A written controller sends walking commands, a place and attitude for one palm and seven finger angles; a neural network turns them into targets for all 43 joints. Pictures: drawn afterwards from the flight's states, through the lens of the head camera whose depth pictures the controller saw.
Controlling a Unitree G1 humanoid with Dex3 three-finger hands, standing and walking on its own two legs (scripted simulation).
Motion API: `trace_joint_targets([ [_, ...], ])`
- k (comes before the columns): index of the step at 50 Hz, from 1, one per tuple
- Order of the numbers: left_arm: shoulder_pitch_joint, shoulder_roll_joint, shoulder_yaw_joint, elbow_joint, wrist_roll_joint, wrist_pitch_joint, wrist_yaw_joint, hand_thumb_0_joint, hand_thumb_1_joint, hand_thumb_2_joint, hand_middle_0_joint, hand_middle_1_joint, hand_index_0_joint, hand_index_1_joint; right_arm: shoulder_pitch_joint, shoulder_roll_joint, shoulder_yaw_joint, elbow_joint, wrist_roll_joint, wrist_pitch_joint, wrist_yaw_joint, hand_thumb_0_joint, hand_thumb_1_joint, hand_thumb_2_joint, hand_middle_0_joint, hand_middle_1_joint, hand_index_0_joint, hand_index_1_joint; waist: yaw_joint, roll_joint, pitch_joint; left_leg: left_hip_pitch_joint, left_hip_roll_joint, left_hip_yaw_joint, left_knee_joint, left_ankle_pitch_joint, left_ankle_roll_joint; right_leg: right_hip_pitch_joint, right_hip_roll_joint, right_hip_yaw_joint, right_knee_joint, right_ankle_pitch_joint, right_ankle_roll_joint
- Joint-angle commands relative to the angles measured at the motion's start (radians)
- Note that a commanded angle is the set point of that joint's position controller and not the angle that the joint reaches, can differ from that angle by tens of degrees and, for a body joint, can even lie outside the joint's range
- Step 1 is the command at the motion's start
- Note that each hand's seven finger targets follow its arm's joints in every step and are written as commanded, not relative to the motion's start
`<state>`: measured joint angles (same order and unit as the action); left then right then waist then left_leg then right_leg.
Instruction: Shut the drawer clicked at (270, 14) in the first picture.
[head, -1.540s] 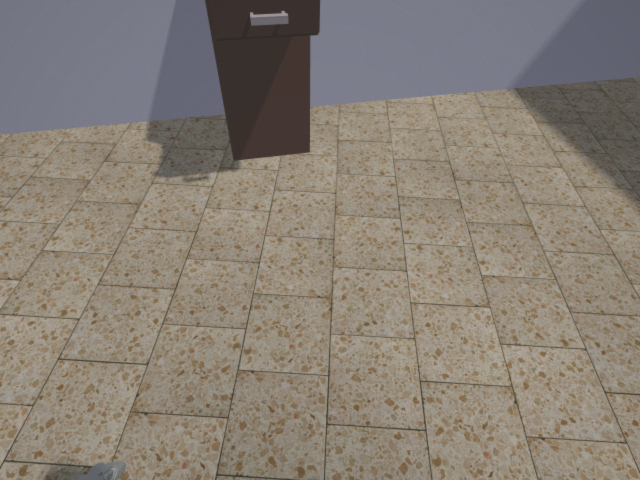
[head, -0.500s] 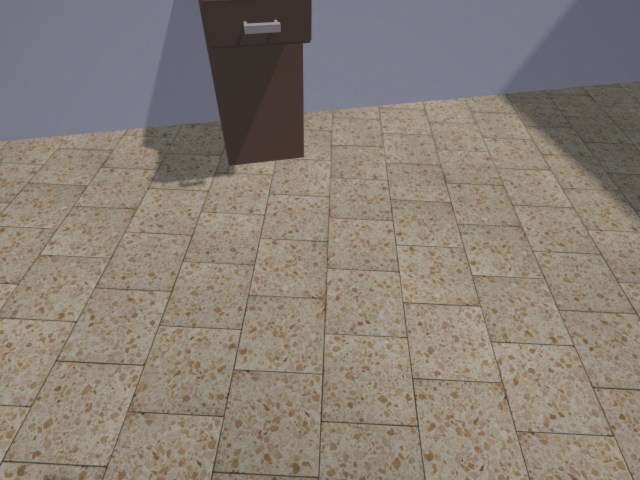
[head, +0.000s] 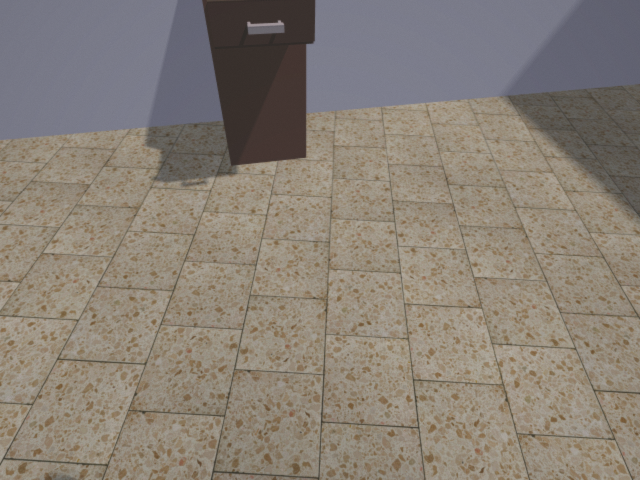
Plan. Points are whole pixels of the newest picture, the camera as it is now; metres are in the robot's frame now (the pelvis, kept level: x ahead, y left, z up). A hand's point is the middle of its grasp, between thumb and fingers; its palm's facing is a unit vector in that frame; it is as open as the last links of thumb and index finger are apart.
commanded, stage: look at it before walking up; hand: left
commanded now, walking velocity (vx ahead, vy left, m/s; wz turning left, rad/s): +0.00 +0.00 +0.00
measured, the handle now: (265, 26) +1.44 +0.28 +0.00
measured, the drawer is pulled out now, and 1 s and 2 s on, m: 0.29 0.29 0.29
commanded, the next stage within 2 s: walk to a spot facing it in 0.10 s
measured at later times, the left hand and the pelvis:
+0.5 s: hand out of the picture +0.03 +0.21 -0.19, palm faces +0.01 -0.98 -0.18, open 7.4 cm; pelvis +0.04 +0.01 -0.02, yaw -1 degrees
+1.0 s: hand (257, 362) +0.35 +0.13 -0.19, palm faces -0.09 -0.97 -0.21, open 7.3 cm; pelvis +0.23 -0.04 -0.02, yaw -5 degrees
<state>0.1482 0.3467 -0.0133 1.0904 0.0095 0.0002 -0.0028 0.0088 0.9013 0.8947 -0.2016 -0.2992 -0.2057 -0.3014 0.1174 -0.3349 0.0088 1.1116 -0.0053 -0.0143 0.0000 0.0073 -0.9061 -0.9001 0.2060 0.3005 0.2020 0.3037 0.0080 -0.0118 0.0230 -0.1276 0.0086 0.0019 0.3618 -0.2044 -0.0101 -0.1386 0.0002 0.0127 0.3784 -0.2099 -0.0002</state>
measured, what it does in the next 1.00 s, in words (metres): walks ahead: right foot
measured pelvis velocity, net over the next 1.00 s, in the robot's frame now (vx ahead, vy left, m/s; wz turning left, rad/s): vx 0.23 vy -0.04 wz -0.08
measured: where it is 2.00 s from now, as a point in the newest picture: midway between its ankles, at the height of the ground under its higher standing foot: (346, 348)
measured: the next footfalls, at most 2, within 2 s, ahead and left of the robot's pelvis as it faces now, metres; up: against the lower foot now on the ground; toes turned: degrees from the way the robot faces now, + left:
right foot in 0.88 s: +0.31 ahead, -0.15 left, +0.00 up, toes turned -14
left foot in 1.30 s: +0.50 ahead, +0.08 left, +0.00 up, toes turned +7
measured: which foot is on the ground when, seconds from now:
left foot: down 0.00-0.88, up 0.90-1.00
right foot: down 0.00-0.52, up 0.54-0.86, down 0.88-1.00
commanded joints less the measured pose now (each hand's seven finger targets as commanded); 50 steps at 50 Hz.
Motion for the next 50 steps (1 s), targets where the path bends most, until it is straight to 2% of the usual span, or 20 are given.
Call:
trace_joint_targets([
  [1, -0.042, 0.199, 0.046, -0.065, 0.002, -0.026, 0.013, 0.0, 0.9, 0.9, -0.2, -0.3, -0.2, -0.3, -0.05, -0.209, -0.042, -0.063, -0.002, -0.02, -0.014, 0.0, -0.9, -0.9, 0.2, 0.3, 0.2, 0.3, -0.006, 0.014, -0.045, 0.013, 0.114, -0.094, -0.057, 0.131, 0.038, -0.01, -0.119, 0.097, -0.066, 0.124, -0.03],
  [10, -0.038, 0.201, 0.045, -0.065, 0.001, -0.029, 0.015, 0.0, 0.9, 0.9, -0.2, -0.3, -0.2, -0.3, -0.049, -0.208, -0.041, -0.061, -0.001, -0.02, -0.014, 0.0, -0.9, -0.9, 0.2, 0.3, 0.2, 0.3, -0.006, 0.014, -0.06, 0.027, 0.115, -0.091, -0.052, 0.162, 0.037, 0.004, -0.123, 0.097, -0.065, 0.168, -0.031],
  [12, 0.037, 0.073, 0.018, -0.029, 0.002, -0.008, 0.019, 0.0, 0.9, 0.9, -0.2, -0.3, -0.2, -0.3, 0.022, -0.076, -0.01, -0.028, -0.01, -0.002, -0.009, 0.0, -0.9, -0.9, 0.2, 0.3, 0.2, 0.3, -0.006, 0.007, -0.066, 0.021, 0.104, -0.06, -0.033, 0.013, 0.017, -0.005, -0.111, 0.093, -0.059, -0.019, -0.016],
  [17, 0.126, 0.086, 0.043, -0.037, 0.014, 0.007, -0.002, 0.0, 0.9, 0.9, -0.2, -0.3, -0.2, -0.3, 0.078, -0.061, -0.025, -0.045, -0.022, 0.01, -0.001, 0.0, -0.9, -0.9, 0.2, 0.3, 0.2, 0.3, 0.01, -0.068, 0.129, -0.193, 0.052, -0.023, 0.067, -0.349, 0.028, -0.118, -0.117, 0.212, -0.112, -0.45, -0.073],
  [21, 0.201, 0.087, 0.068, -0.043, 0.006, -0.015, 0.001, 0.0, 0.9, 0.9, -0.2, -0.3, -0.2, -0.3, 0.132, -0.014, -0.032, -0.064, -0.016, -0.017, -0.003, 0.0, -0.9, -0.9, 0.2, 0.3, 0.2, 0.3, 0.001, -0.115, 0.079, -0.212, 0.037, 0.054, 0.231, -0.221, 0.024, -0.059, -0.204, 0.313, -0.124, -0.377, -0.152],
  [23, 0.182, 0.065, 0.073, -0.051, 0.007, -0.022, 0.003, 0.0, 0.9, 0.9, -0.2, -0.3, -0.2, -0.3, 0.186, 0.002, -0.037, -0.055, -0.012, -0.029, -0.005, 0.0, -0.9, -0.9, 0.2, 0.3, 0.2, 0.3, -0.029, -0.073, 0.096, -0.124, 0.053, 0.06, 0.173, -0.21, 0.028, -0.133, -0.18, 0.257, -0.055, -0.276, -0.152],
  [24, 0.162, 0.037, 0.071, -0.057, 0.008, -0.021, 0.001, 0.0, 0.9, 0.9, -0.2, -0.3, -0.2, -0.3, 0.244, 0.006, -0.039, -0.036, -0.012, -0.035, -0.006, 0.0, -0.9, -0.9, 0.2, 0.3, 0.2, 0.3, -0.054, -0.01, 0.116, -0.032, 0.074, 0.026, 0.09, -0.21, 0.04, -0.221, -0.123, 0.188, 0.034, -0.241, -0.125],
  [26, 0.059, -0.067, 0.056, -0.111, 0.008, -0.031, -0.004, 0.0, 0.9, 0.9, -0.2, -0.3, -0.2, -0.3, 0.483, -0.08, -0.069, 0.042, -0.026, -0.052, -0.022, 0.0, -0.9, -0.9, 0.2, 0.3, 0.2, 0.3, -0.137, 0.365, 0.139, 0.21, 0.358, -0.392, -0.16, -0.079, 0.163, -0.548, 0.05, -0.084, 0.544, -0.296, -0.037],
  [27, 0.001, -0.045, 0.06, -0.142, 0.013, -0.039, 0.002, 0.0, 0.9, 0.9, -0.2, -0.3, -0.2, -0.3, 0.522, -0.042, -0.057, 0.053, -0.022, -0.055, -0.033, 0.0, -0.9, -0.9, 0.2, 0.3, 0.2, 0.3, -0.136, 0.258, 0.176, 0.235, 0.414, -0.438, -0.157, 0.104, 0.218, -0.645, -0.013, -0.009, 0.674, -0.32, -0.04],
  [28, -0.016, -0.046, 0.064, -0.137, 0.012, -0.046, -0.004, 0.0, 0.9, 0.9, -0.2, -0.3, -0.2, -0.3, 0.509, -0.006, -0.051, 0.05, -0.016, -0.059, -0.037, 0.0, -0.9, -0.9, 0.2, 0.3, 0.2, 0.3, -0.117, 0.113, 0.179, 0.244, 0.422, -0.398, -0.124, 0.233, 0.247, -0.676, -0.059, 0.007, 0.728, -0.284, -0.039],
  [29, -0.003, -0.074, 0.064, -0.127, 0.013, -0.045, -0.01, 0.0, 0.9, 0.9, -0.2, -0.3, -0.2, -0.3, 0.48, 0.007, -0.048, 0.039, -0.019, -0.066, -0.039, 0.0, -0.9, -0.9, 0.2, 0.3, 0.2, 0.3, -0.096, 0.085, 0.169, 0.225, 0.402, -0.32, -0.123, 0.285, 0.239, -0.659, -0.084, 0.003, 0.751, -0.254, -0.032],
  [34, -0.016, -0.141, 0.061, -0.133, 0.012, -0.023, -0.036, 0.0, 0.9, 0.9, -0.2, -0.3, -0.2, -0.3, 0.448, 0.062, -0.046, 0.051, -0.017, -0.086, -0.047, 0.0, -0.9, -0.9, 0.2, 0.3, 0.2, 0.3, -0.044, 0.141, 0.159, 0.139, 0.27, -0.049, -0.184, 0.259, 0.166, -0.56, -0.104, -0.089, 0.577, -0.08, -0.016],
  [38, -0.065, -0.16, 0.061, -0.144, 0.006, -0.027, -0.036, 0.0, 0.9, 0.9, -0.2, -0.3, -0.2, -0.3, 0.467, 0.063, -0.048, 0.083, -0.021, -0.08, -0.045, 0.0, -0.9, -0.9, 0.2, 0.3, 0.2, 0.3, -0.039, 0.158, 0.156, 0.074, 0.257, 0.033, -0.163, 0.41, 0.147, -0.343, -0.046, -0.168, 0.342, -0.016, -0.044],
  [40, 0.023, -0.139, 0.07, -0.12, 0.01, -0.03, -0.031, 0.0, 0.9, 0.9, -0.2, -0.3, -0.2, -0.3, 0.443, 0.039, -0.055, 0.086, -0.016, -0.077, -0.045, 0.0, -0.9, -0.9, 0.2, 0.3, 0.2, 0.3, 0.012, 0.151, 0.101, 0.086, 0.259, 0.076, -0.044, 0.618, 0.136, -0.207, -0.013, -0.182, 0.301, -0.009, -0.071],
  [42, 0.269, -0.073, 0.092, -0.046, 0.02, -0.049, -0.02, 0.0, 0.9, 0.9, -0.2, -0.3, -0.2, -0.3, 0.423, 0.034, -0.061, 0.078, -0.008, -0.072, -0.038, 0.0, -0.9, -0.9, 0.2, 0.3, 0.2, 0.3, 0.121, 0.081, -0.045, -0.001, 0.204, 0.119, 0.292, 0.616, 0.083, 0.13, 0.007, -0.173, 0.184, 0.052, -0.092],
  [43, 0.406, 0.021, 0.117, -0.013, 0.027, -0.063, -0.004, 0.0, 0.9, 0.9, -0.2, -0.3, -0.2, -0.3, 0.439, 0.077, -0.055, 0.062, 0.002, -0.072, -0.022, 0.0, -0.9, -0.9, 0.2, 0.3, 0.2, 0.3, 0.17, -0.071, -0.157, -0.219, 0.14, 0.142, 0.594, 0.295, 0.055, 0.36, -0.198, 0.06, 0.124, -0.03, -0.153],
  [44, 0.453, 0.117, 0.138, 0.001, 0.015, -0.065, 0.008, 0.0, 0.9, 0.9, -0.2, -0.3, -0.2, -0.3, 0.468, 0.151, -0.049, 0.027, 0.01, -0.074, -0.023, 0.0, -0.9, -0.9, 0.2, 0.3, 0.2, 0.3, 0.132, -0.242, -0.24, -0.437, 0.022, 0.1, 0.967, -0.336, 0.028, 0.434, -0.487, 0.53, -0.026, -0.066, -0.269],
  [45, 0.39, 0.112, 0.138, -0.014, -0.002, -0.058, 0.01, 0.0, 0.9, 0.9, -0.2, -0.3, -0.2, -0.3, 0.361, 0.13, -0.054, 0.004, 0.011, -0.066, -0.019, 0.0, -0.9, -0.9, 0.2, 0.3, 0.2, 0.3, 0.141, -0.165, -0.182, -0.479, 0.074, 0.0, 1.072, -0.316, 0.05, 0.297, -0.485, 0.562, -0.124, -0.249, -0.28],
  [47, 0.207, 0.001, 0.1, -0.051, 0.005, -0.061, 0.016, 0.0, 0.9, 0.9, -0.2, -0.3, -0.2, -0.3, 0.268, 0.145, -0.064, -0.024, -0.009, -0.056, -0.01, 0.0, -0.9, -0.9, 0.2, 0.3, 0.2, 0.3, 0.052, -0.016, 0.026, -0.505, 0.154, -0.021, 1.033, -0.161, 0.048, -0.012, -0.406, 0.352, -0.15, -0.265, -0.214],
  [50, 0.121, -0.075, 0.078, -0.068, 0.018, -0.072, 0.02, 0.0, 0.9, 0.9, -0.2, -0.3, -0.2, -0.3, 0.361, 0.182, -0.063, -0.001, -0.024, -0.015, -0.003, 0.0, -0.9, -0.9, 0.2, 0.3, 0.2, 0.3, -0.042, -0.051, 0.042, -0.378, 0.176, 0.019, 0.866, -0.109, 0.016, -0.214, -0.32, 0.099, -0.191, -0.158, -0.157],
])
